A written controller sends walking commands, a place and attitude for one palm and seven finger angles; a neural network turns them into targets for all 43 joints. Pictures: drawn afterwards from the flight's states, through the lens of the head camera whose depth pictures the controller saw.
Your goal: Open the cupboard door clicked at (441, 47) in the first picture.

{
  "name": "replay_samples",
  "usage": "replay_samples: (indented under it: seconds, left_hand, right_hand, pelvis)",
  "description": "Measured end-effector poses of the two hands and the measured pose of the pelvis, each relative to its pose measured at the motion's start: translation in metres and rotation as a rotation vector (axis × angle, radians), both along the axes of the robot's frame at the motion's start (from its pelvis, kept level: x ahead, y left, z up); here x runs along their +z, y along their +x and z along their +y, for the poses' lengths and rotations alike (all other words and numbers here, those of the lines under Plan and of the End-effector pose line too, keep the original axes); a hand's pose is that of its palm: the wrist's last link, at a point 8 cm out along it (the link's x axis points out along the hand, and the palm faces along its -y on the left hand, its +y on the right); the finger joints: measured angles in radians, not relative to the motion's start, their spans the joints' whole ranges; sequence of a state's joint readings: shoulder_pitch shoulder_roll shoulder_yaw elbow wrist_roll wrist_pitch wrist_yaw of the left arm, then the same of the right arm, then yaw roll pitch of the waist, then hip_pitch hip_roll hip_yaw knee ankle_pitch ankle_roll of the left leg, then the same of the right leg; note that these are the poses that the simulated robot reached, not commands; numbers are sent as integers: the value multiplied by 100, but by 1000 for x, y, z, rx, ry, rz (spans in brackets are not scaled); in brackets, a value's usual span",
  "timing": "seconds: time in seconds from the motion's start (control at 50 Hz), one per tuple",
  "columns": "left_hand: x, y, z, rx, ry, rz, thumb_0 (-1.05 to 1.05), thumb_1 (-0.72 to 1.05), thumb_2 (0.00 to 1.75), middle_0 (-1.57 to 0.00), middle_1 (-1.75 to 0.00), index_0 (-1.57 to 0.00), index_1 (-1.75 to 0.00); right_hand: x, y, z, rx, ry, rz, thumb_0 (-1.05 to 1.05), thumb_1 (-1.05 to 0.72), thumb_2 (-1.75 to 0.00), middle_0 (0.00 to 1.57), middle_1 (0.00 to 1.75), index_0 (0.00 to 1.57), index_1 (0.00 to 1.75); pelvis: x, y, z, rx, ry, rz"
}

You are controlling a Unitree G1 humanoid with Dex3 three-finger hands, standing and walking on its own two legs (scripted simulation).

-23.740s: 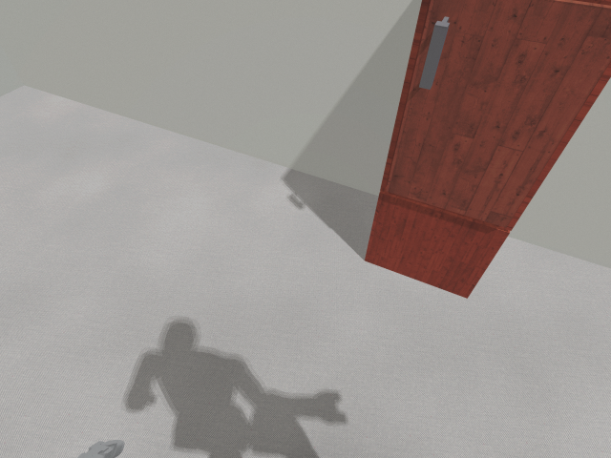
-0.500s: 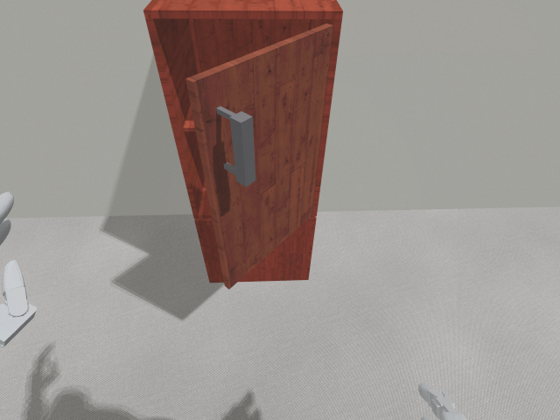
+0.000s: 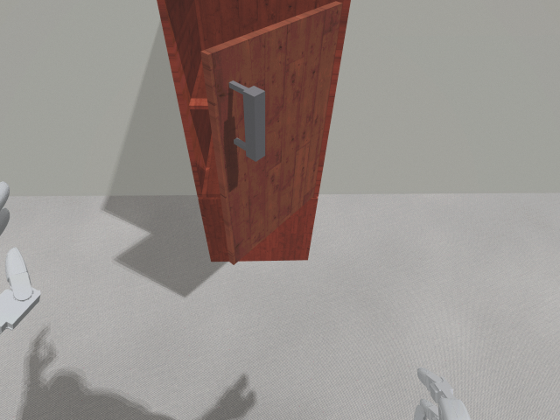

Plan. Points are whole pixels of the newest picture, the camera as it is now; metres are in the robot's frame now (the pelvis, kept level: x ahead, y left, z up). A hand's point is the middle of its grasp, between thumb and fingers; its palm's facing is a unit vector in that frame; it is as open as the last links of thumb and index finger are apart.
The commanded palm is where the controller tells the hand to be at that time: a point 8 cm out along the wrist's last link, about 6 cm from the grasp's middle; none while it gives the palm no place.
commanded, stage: stop stepping back and stand still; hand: left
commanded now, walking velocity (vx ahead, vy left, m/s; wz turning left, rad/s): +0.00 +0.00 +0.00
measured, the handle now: (245, 121) +0.59 +0.12 +0.12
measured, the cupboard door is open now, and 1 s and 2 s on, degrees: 47 47 47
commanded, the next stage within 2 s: let the arm hang, fingers relaxed in 0.44 s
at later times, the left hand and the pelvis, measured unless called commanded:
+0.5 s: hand (18, 331) +0.16 +0.28 +0.14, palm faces +0.43 -0.79 -0.43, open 7.4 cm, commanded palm +0.10 +0.31 +0.18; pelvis -0.03 +0.01 +0.01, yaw +1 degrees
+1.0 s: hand out of the picture -0.09 +0.17 -0.18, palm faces +0.08 -0.98 -0.16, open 7.2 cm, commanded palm none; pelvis -0.04 +0.00 +0.00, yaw +3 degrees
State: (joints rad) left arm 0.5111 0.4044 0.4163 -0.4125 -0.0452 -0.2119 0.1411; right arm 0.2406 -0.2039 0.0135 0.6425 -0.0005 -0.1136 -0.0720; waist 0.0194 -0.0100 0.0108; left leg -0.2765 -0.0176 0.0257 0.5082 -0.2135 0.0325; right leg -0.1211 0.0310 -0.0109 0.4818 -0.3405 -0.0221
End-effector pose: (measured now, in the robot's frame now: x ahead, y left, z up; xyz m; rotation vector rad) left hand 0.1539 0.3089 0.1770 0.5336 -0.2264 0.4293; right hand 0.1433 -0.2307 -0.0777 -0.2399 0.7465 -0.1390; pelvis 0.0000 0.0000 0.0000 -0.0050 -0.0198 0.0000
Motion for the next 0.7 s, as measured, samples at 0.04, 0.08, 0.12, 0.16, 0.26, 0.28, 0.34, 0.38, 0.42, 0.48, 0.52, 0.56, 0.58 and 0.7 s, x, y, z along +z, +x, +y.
replay_samples:
  seconds: [0.04, 0.08, 0.12, 0.16, 0.26, 0.28, 0.34, 0.38, 0.42, 0.48, 0.52, 0.56, 0.58, 0.7]
  left_hand:
    - [-3, 0, 1, -2, -10, 24, 1, 88, 90, -22, -30, -22, -30]
    - [-5, -2, -2, -18, -17, 44, 1, 89, 90, -21, -30, -21, -30]
    - [-5, -6, -7, -41, -18, 60, 1, 89, 90, -21, -30, -21, -30]
    - [-5, -13, -12, -62, -16, 69, 1, 89, 90, -21, -30, -21, -30]
    - [-2, -31, -8, -58, -2, 69, 1, 88, 90, -22, -30, -22, -30]
    - [-2, -34, -6, -45, -2, 68, 1, 88, 90, -22, -30, -22, -30]
    - [-4, -38, 3, -2, -11, 64, 1, 88, 90, -22, -30, -22, -30]
    - [-7, -39, 8, 22, -26, 65, 1, 88, 90, -22, -30, -22, -30]
    - [-10, -37, 9, 33, -42, 67, 1, 88, 90, -22, -30, -22, -30]
    - [-14, -33, 6, 26, -60, 73, 1, 89, 90, -21, -30, -21, -30]
    - [-14, -30, 2, 8, -61, 76, 1, 89, 90, -21, -30, -21, -30]
    - [-20, -25, 0, -21, -47, 97, 1, 89, 90, -21, -30, -21, -30]
    - [-37, -19, 1, -34, -56, 162, 1, 89, 90, -21, -30, -21, -30]
    - [-201, -33, -8, 19, -298, 849, 0, 90, 90, -20, -30, -20, -30]
  right_hand:
    - [1, -1, 7, 9, 14, -17, 2, -90, -90, 20, 30, 20, 30]
    - [3, -4, 12, 18, 26, -30, 2, -90, -90, 20, 30, 20, 30]
    - [5, -7, 16, 23, 34, -37, 2, -90, -90, 20, 30, 20, 30]
    - [7, -10, 17, 25, 35, -38, 2, -90, -90, 20, 30, 20, 30]
    - [9, -18, 13, 22, 10, -27, 1, -90, -90, 20, 30, 20, 30]
    - [9, -19, 11, 20, 4, -23, 1, -90, -90, 20, 30, 20, 30]
    - [8, -21, 8, 17, -11, -17, 2, -90, -90, 20, 30, 20, 30]
    - [8, -22, 6, 15, -17, -16, 2, -90, -90, 20, 30, 20, 30]
    - [9, -23, 5, 14, -21, -17, 2, -90, -90, 20, 30, 20, 30]
    - [10, -23, 5, 14, -22, -21, 2, -90, -90, 20, 30, 20, 30]
    - [10, -22, 6, 13, -21, -25, 2, -90, -90, 20, 30, 20, 30]
    - [8, -21, 6, 30, -10, -27, 2, -90, -90, 20, 30, 20, 30]
    - [1, -20, 4, 51, 0, -6, 1, -90, -90, 20, 30, 20, 30]
    - [-38, -43, -14, 23, 18, 173, 1, -90, -90, 20, 30, 20, 30]
  pelvis:
    - [1, -7, 2, 0, 1, -1]
    - [2, -13, 2, 2, -2, 0]
    - [4, -17, 2, 4, -7, 4]
    - [4, -21, 2, 6, -14, 7]
    - [5, -25, 3, 10, -25, 7]
    - [5, -26, 4, 11, -27, 6]
    - [6, -28, 6, 13, -27, 4]
    - [6, -29, 7, 14, -27, 2]
    - [7, -30, 7, 15, -26, 2]
    - [7, -31, 8, 16, -25, 2]
    - [7, -30, 8, 16, -24, 3]
    - [6, -30, 8, 23, -27, 13]
    - [4, -31, 9, 30, -29, 19]
    - [-5, -38, 13, 33, -20, 17]
